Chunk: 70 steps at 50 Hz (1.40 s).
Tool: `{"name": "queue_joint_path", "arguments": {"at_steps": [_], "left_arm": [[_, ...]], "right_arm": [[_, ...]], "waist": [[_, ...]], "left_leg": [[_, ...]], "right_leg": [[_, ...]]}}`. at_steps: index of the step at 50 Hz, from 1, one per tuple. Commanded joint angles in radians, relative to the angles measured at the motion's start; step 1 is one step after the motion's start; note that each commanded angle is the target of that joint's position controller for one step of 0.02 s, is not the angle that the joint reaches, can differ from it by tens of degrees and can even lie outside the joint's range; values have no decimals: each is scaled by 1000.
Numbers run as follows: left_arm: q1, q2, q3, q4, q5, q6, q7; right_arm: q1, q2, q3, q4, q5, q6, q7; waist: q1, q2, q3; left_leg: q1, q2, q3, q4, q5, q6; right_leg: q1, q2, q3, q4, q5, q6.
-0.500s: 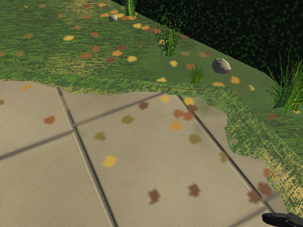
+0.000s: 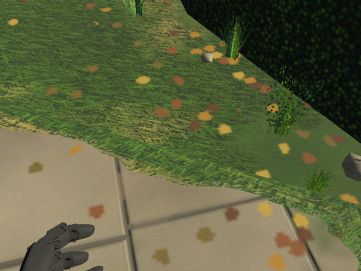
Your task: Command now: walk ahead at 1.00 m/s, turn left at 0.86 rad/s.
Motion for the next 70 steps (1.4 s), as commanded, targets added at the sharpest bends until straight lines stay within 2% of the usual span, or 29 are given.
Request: {"name": "queue_joint_path", "arguments": {"at_steps": [1,6,8,9,10,11,12,14,18,25,28,30,31,32,33,34,36,39,42,52,53,54,55,56,58,62,66,69,70], "left_arm": [[-128,39,16,-99,-2,-13,-2],[-143,140,70,-121,-58,-25,10],[132,198,109,-82,-71,-25,23],[406,230,116,-41,-71,-7,37],[437,310,121,5,-29,-3,12],[397,202,111,-17,-31,5,5],[344,139,98,-18,-38,15,14],[302,131,93,27,-10,28,14],[243,50,71,98,-34,18,0],[232,161,89,143,-21,15,16],[283,257,103,153,-28,30,42],[264,299,116,140,-43,50,50],[239,270,111,121,-55,46,40],[251,111,70,91,-29,29,21],[431,106,40,40,-28,7,8],[315,225,56,33,-27,-1,5],[198,191,54,5,-30,16,26],[214,196,64,20,-15,65,34],[159,116,44,4,0,76,39],[75,128,61,-3,-11,71,15],[68,163,64,-14,7,67,18],[70,199,68,-31,37,79,21],[112,217,83,-7,22,87,21],[106,168,73,-16,8,91,21],[77,117,51,-20,-11,108,23],[61,92,43,10,-10,131,25],[141,126,57,48,-21,146,26],[191,113,51,77,-34,139,25],[201,74,36,72,-16,123,12]], "right_arm": [[-77,-171,-51,-71,8,-11,-23],[-41,-160,-62,-31,21,-1,-37],[-92,-182,-67,-50,-11,16,-28],[-126,-106,-38,-88,-51,21,-21],[101,24,8,-127,16,11,-9],[40,-70,7,-103,49,20,-26],[-107,-146,-10,-118,24,23,-29],[-255,-143,-18,-157,-20,19,-20],[-260,-60,-7,-198,23,57,2],[-455,-83,1,-250,-6,35,42],[-434,-115,-18,-247,-15,17,74],[-164,-217,-74,-183,-3,28,70],[16,-275,-109,-134,1,47,46],[-24,-318,-109,-137,4,63,13],[-102,-365,-93,-222,-72,37,16],[-136,-320,-101,-257,-65,37,22],[-243,-252,-84,-251,-16,18,23],[-330,-223,-78,-254,-32,26,8],[-315,-231,-83,-224,-22,51,-28],[-302,-126,-44,-201,-22,102,-54],[-221,-66,-26,-189,-33,99,-48],[-106,-85,-28,-174,-28,97,-48],[-94,-172,-48,-176,-26,92,-47],[-176,-229,-64,-158,-18,102,-53],[-249,-204,-62,-149,-24,137,-64],[-257,-90,-23,-145,-25,128,-51],[-280,-95,-19,-126,-21,113,-37],[-242,-120,-24,-96,-39,108,-30],[-240,-156,-28,-100,-62,107,-37]], "waist": [[10,59,67],[28,111,10],[196,138,-201],[299,83,-395],[142,-473,-580],[187,-407,-468],[226,-253,-288],[197,-4,-86],[102,-67,4],[115,49,137],[83,-30,58],[-68,-97,-102],[-152,-18,-169],[-65,308,-151],[48,340,-486],[-33,93,-588],[63,-107,-272],[138,-52,-121],[132,-36,-154],[95,159,-153],[55,19,-175],[4,-195,-161],[9,-268,-203],[56,-152,-175],[72,-55,-127],[65,-140,-119],[110,-198,-141],[87,-136,-129],[107,-14,-143]], "left_leg": [[-392,157,-209,-185,110,90],[-132,203,-306,-22,217,22],[-86,180,-256,313,528,-33],[-260,155,-193,651,345,-54],[-610,48,-90,1010,-347,-93],[-739,167,-32,1108,-253,-89],[-780,196,18,1095,-166,-87],[-733,263,56,1018,-82,-86],[-723,364,64,962,-79,-76],[-663,311,205,561,328,-82],[-405,151,362,389,340,-58],[-76,83,339,367,288,0],[203,107,246,289,386,42],[366,250,-9,231,789,121],[602,537,-564,189,837,382],[536,509,-624,75,497,342],[194,402,-497,-10,272,247],[-181,322,-317,-37,549,214],[-296,239,-209,21,717,168],[-242,182,-266,233,168,-5],[-294,106,-185,405,-116,-59],[-437,-30,-76,625,-491,-130],[-509,31,-41,784,-452,-176],[-517,72,-44,869,-372,-195],[-503,89,-22,924,-274,-218],[-354,135,106,618,-210,-232],[-228,165,133,284,-149,-205],[-41,191,106,53,73,-127],[39,295,10,70,168,-79]], "right_leg": [[290,100,-124,-233,283,36],[388,105,-48,-409,251,26],[680,68,-70,-347,141,-20],[1015,-101,80,-222,-77,-64],[1323,-382,709,-440,-487,-266],[1234,-350,785,-529,-749,-229],[1081,-293,580,-543,-609,-182],[802,-224,308,-561,-214,-158],[612,-192,55,-633,-40,-156],[535,-111,-325,-727,297,-97],[602,-105,-391,-523,1000,-28],[575,-137,-371,-173,1189,-25],[410,-97,-371,121,891,0],[160,121,-361,550,-328,44],[-45,178,-80,878,-512,65],[-13,126,23,807,-394,27],[-44,62,-3,590,-314,17],[109,36,-16,409,-313,54],[177,71,-54,177,-208,91],[409,70,-51,-396,188,22],[514,-91,89,-433,405,-47],[593,-286,313,-440,699,-217],[580,-372,535,-502,488,-319],[552,-300,458,-498,301,-295],[465,-197,281,-497,120,-221],[411,-66,79,-534,48,-175],[481,-108,118,-512,30,-216],[365,-83,85,-479,-26,-136],[276,-35,33,-421,-59,-84]]}}
Keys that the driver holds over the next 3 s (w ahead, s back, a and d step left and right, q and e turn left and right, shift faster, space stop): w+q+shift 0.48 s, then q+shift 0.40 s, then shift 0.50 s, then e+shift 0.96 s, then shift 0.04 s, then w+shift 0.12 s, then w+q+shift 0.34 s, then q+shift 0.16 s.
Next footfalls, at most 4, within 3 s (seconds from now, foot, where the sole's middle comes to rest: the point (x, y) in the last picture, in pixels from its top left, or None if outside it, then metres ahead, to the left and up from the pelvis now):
0.18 right None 0.41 -0.15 -0.78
0.62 left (113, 221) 0.70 0.23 -0.78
1.06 right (123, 171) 0.94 0.20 -0.78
1.38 left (109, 226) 0.68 0.25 -0.78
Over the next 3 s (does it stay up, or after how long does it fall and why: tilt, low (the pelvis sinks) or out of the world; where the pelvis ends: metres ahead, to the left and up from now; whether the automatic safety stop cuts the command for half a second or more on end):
stays up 1.06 0.23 -0.03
